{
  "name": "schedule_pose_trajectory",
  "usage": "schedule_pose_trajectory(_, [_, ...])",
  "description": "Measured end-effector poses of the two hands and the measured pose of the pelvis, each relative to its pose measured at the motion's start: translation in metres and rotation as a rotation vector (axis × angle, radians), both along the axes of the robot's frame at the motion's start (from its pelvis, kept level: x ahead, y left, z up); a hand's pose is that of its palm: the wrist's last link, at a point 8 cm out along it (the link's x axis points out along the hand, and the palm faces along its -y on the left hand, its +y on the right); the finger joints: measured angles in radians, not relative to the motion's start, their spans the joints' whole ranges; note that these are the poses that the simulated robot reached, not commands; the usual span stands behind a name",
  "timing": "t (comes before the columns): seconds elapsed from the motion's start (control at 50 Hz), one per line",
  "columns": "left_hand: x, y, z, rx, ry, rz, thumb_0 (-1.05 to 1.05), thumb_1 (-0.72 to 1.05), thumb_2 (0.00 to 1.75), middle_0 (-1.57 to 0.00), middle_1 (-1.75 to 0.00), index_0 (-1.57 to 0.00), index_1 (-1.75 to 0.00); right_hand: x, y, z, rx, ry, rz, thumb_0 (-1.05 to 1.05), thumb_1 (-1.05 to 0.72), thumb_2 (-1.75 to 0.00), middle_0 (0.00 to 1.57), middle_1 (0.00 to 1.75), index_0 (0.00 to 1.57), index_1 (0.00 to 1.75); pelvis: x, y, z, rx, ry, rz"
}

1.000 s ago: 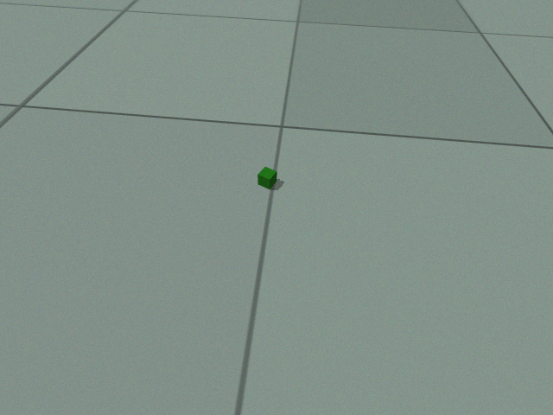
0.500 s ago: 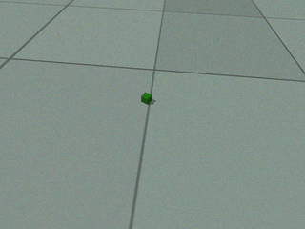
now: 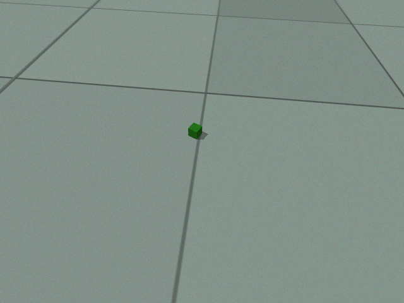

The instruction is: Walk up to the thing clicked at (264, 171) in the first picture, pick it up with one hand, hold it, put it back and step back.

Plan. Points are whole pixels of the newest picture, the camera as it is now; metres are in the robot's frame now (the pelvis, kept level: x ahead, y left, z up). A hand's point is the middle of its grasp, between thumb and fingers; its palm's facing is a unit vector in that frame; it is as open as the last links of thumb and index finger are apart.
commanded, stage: stand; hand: left
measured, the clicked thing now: (195, 130) +1.31 +0.05 -0.75
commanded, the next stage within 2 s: walk up in 0.12 s
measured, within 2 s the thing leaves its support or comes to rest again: neither
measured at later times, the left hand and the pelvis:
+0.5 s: hand (91, 292) +0.18 +0.25 -0.15, palm faces -0.18 -0.87 -0.46, open 7.4 cm; pelvis +0.07 -0.04 -0.03, yaw -10 degrees
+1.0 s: hand (114, 188) +0.46 +0.27 -0.16, palm faces -0.36 -0.83 -0.43, open 7.4 cm; pelvis +0.30 +0.02 -0.02, yaw -20 degrees
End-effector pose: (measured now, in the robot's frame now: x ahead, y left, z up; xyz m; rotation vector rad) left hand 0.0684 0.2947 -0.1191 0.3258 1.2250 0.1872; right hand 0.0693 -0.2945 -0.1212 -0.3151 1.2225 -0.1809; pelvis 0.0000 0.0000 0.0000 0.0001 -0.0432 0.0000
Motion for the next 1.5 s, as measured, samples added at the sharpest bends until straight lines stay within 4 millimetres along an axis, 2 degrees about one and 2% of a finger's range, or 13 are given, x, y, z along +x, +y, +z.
schedule_pose_trajectory(0.14, [-0.002,0.000,0.000,-0.003,0.002,0.001,0.01,0.90,0.89,-0.20,-0.30,-0.20,-0.30,0.001,-0.001,0.000,0.006,-0.001,0.001,0.01,-0.91,-0.89,0.20,0.30,0.21,0.30,0.001,0.000,0.000,0.001,0.004,-0.006])
schedule_pose_trajectory(0.26, [0.002,0.013,0.000,0.021,0.045,-0.059,0.01,0.90,0.89,-0.20,-0.30,-0.20,-0.30,0.003,-0.020,0.003,-0.005,-0.111,-0.069,0.01,-0.91,-0.89,0.20,0.30,0.21,0.30,0.011,0.002,-0.009,0.016,0.027,-0.087])
schedule_pose_trajectory(0.32, [0.021,0.014,0.003,0.051,0.078,-0.117,0.01,0.90,0.89,-0.20,-0.30,-0.20,-0.30,-0.008,-0.035,0.003,-0.019,-0.125,-0.129,0.01,-0.91,-0.89,0.20,0.30,0.21,0.30,0.021,-0.004,-0.012,0.022,0.023,-0.126])
schedule_pose_trajectory(0.4, [0.064,0.003,0.014,0.067,0.039,-0.179,0.01,0.90,0.89,-0.20,-0.30,-0.20,-0.30,-0.024,-0.056,-0.004,-0.020,-0.058,-0.176,0.01,-0.91,-0.89,0.20,0.30,0.21,0.30,0.043,-0.018,-0.013,0.021,0.014,-0.163])
schedule_pose_trajectory(0.48, [0.103,-0.007,0.013,0.113,-0.060,-0.202,0.01,0.90,0.89,-0.20,-0.30,-0.20,-0.30,-0.016,-0.076,-0.022,-0.021,-0.003,-0.194,0.01,-0.91,-0.90,0.20,0.30,0.21,0.30,0.067,-0.036,-0.028,-0.012,-0.004,-0.176])
schedule_pose_trajectory(0.7, [0.174,-0.016,0.020,0.091,-0.045,-0.232,0.01,0.90,0.89,-0.21,-0.30,-0.20,-0.30,0.093,-0.065,-0.004,0.016,-0.110,-0.175,0.01,-0.91,-0.90,0.20,0.30,0.20,0.30,0.150,-0.031,-0.015,-0.039,-0.001,-0.256])
schedule_pose_trajectory(0.78, [0.220,-0.002,0.009,0.086,-0.043,-0.266,0.01,0.90,0.89,-0.21,-0.30,-0.20,-0.30,0.139,-0.057,0.000,-0.003,-0.139,-0.178,0.01,-0.91,-0.90,0.20,0.30,0.21,0.30,0.192,-0.018,-0.023,-0.047,0.003,-0.272])
schedule_pose_trajectory(0.88, [0.298,0.022,-0.016,0.100,-0.030,-0.324,0.01,0.90,0.89,-0.21,-0.30,-0.20,-0.30,0.189,-0.042,0.001,-0.061,-0.211,-0.212,0.01,-0.91,-0.89,0.20,0.30,0.21,0.30,0.247,0.007,-0.041,-0.015,-0.003,-0.301])
schedule_pose_trajectory(1.06, [0.435,0.005,0.009,0.069,-0.111,-0.444,0.01,0.90,0.89,-0.20,-0.30,-0.20,-0.30,0.196,-0.004,0.013,-0.033,-0.127,-0.344,0.01,-0.91,-0.89,0.20,0.30,0.21,0.30,0.321,0.016,-0.017,0.003,0.004,-0.360])
schedule_pose_trajectory(1.16, [0.495,-0.013,0.022,0.083,-0.136,-0.497,0.01,0.90,0.89,-0.20,-0.30,-0.20,-0.30,0.198,0.000,-0.001,-0.006,-0.058,-0.389,0.01,-0.91,-0.89,0.20,0.30,0.21,0.30,0.364,0.012,-0.017,0.005,0.004,-0.383])
schedule_pose_trajectory(1.22, [0.528,-0.022,0.021,0.107,-0.178,-0.516,0.01,0.90,0.89,-0.20,-0.30,-0.20,-0.30,0.211,-0.004,-0.019,0.014,-0.031,-0.405,0.01,-0.91,-0.89,0.20,0.30,0.21,0.30,0.390,0.002,-0.030,0.009,0.003,-0.393])
schedule_pose_trajectory(1.32, [0.558,-0.020,0.022,0.132,-0.221,-0.480,0.01,0.90,0.89,-0.21,-0.30,-0.20,-0.30,0.260,-0.006,-0.036,0.032,-0.008,-0.381,0.01,-0.91,-0.90,0.20,0.30,0.21,0.30,0.423,0.002,-0.036,-0.030,0.004,-0.400])
schedule_pose_trajectory(1.5, [0.596,0.026,0.018,0.150,-0.140,-0.463,0.01,0.90,0.89,-0.21,-0.30,-0.20,-0.30,0.371,-0.005,-0.016,-0.013,-0.112,-0.322,0.01,-0.91,-0.89,0.20,0.30,0.21,0.30,0.491,0.030,-0.034,-0.030,0.009,-0.419])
